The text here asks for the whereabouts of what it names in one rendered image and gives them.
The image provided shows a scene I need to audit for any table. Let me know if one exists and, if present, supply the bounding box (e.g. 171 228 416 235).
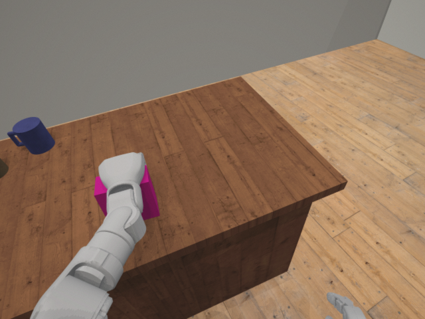
0 76 348 319

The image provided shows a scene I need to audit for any left robot hand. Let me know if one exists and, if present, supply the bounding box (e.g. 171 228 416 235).
98 152 146 189

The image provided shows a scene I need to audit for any left robot upper arm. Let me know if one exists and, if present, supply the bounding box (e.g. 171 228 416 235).
35 275 113 319

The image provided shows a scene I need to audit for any sponge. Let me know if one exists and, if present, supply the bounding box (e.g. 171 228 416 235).
94 165 160 220

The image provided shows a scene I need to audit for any robot left forearm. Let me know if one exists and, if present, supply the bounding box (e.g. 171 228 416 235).
30 180 146 319

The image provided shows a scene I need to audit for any right robot hand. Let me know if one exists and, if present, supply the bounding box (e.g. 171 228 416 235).
325 292 366 319

